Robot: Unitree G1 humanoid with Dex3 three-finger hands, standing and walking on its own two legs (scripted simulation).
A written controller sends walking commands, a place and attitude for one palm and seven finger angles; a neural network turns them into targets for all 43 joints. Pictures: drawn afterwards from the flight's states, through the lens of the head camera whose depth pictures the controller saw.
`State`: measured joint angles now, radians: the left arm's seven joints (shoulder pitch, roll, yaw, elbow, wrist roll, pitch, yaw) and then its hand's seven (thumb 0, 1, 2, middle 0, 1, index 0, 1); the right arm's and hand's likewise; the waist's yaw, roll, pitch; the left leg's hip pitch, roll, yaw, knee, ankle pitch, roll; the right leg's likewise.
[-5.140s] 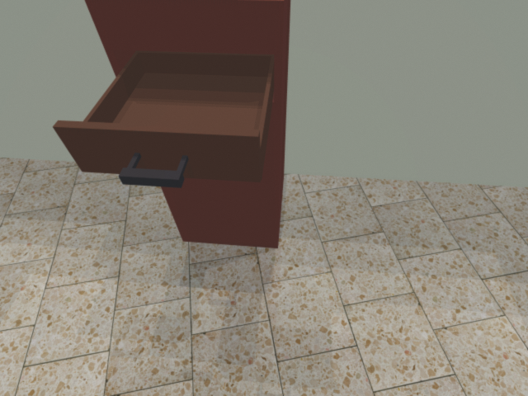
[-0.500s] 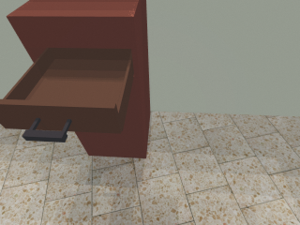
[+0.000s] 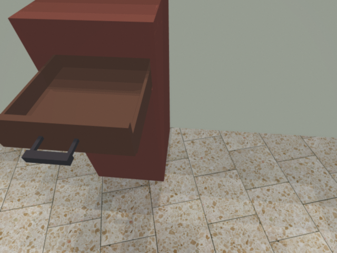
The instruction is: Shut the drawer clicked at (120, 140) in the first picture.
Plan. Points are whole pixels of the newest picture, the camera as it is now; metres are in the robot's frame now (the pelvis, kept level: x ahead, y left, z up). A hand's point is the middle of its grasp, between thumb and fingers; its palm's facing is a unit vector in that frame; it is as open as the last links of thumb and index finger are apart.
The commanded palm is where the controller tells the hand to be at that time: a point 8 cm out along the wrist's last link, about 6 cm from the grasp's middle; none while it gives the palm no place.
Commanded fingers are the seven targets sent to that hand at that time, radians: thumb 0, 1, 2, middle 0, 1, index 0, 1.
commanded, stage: shuffle to correct the standing spot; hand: left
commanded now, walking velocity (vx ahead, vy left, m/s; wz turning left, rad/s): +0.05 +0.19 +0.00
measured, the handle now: (52, 149) +0.33 +0.32 +0.05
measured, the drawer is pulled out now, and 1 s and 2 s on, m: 0.30 0.30 0.30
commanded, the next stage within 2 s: come to a stop and stand still in 0.70 s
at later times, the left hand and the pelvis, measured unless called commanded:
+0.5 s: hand out of the picture +0.05 +0.24 -0.17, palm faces +0.06 -0.95 -0.31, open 7.4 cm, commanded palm none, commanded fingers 0.00 0.90 0.90 -0.20 -0.30 -0.20 -0.30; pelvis +0.01 +0.04 -0.01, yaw +0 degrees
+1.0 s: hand out of the picture +0.08 +0.32 -0.17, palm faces +0.05 -0.96 -0.27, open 7.4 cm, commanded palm none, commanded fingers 0.00 0.90 0.90 -0.20 -0.30 -0.20 -0.30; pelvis +0.04 +0.12 -0.01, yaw +0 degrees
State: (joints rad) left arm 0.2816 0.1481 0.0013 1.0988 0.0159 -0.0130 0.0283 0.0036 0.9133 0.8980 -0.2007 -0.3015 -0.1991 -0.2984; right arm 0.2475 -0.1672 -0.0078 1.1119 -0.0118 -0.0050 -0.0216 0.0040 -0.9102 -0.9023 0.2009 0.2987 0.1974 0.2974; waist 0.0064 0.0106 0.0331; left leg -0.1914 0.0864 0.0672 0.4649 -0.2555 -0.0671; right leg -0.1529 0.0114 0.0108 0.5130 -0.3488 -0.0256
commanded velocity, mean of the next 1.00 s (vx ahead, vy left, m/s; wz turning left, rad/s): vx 0.03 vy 0.11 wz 0.00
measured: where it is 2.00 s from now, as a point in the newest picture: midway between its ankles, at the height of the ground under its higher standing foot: outside the picture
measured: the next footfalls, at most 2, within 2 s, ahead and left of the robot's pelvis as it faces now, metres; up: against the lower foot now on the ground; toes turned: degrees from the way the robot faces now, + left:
left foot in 0.80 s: +0.10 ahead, +0.23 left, +0.00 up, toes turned +6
right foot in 1.08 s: +0.06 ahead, +0.02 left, +0.00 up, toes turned -5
